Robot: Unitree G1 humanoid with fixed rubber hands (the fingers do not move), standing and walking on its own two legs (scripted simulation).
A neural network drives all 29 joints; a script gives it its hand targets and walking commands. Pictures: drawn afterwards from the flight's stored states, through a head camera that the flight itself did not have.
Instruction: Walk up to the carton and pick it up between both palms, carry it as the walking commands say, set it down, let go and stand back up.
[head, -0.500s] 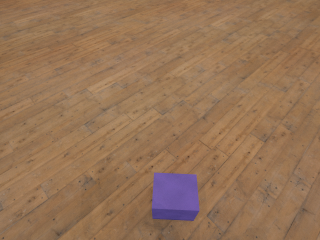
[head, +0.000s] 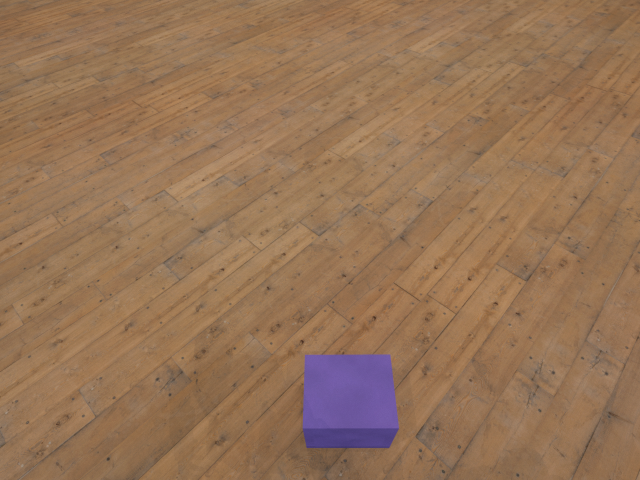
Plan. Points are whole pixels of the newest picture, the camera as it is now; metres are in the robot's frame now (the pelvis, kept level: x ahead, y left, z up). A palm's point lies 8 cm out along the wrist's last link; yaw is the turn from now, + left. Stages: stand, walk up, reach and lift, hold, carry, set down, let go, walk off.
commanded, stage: walk up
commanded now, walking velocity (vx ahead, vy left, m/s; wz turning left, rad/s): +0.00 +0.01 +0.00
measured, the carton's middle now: (347, 402) +0.41 -0.04 -0.68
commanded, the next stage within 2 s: stand in 0.02 s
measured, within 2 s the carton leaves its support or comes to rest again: neither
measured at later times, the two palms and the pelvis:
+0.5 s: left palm out of the picture +0.14 +0.22 -0.13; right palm (523, 477) +0.14 -0.24 -0.13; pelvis -0.02 -0.01 -0.02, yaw -1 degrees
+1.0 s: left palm (203, 475) +0.16 +0.20 -0.18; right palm (507, 464) +0.17 -0.24 -0.18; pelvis -0.08 -0.01 -0.08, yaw -2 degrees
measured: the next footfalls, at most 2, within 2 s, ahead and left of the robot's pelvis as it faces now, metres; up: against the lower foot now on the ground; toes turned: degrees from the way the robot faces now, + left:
none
